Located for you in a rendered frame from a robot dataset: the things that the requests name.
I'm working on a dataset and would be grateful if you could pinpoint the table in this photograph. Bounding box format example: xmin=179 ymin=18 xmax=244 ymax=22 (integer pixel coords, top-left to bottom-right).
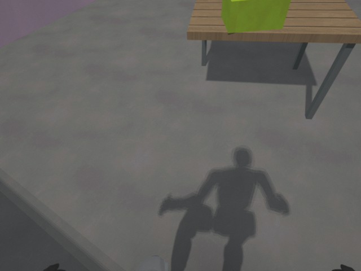
xmin=187 ymin=0 xmax=361 ymax=119

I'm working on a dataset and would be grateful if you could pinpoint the robot left thigh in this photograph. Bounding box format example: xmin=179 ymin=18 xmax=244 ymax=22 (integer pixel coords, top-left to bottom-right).
xmin=136 ymin=256 xmax=169 ymax=271

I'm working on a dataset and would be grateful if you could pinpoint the carton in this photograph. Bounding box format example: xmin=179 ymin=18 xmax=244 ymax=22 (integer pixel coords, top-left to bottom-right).
xmin=221 ymin=0 xmax=291 ymax=33

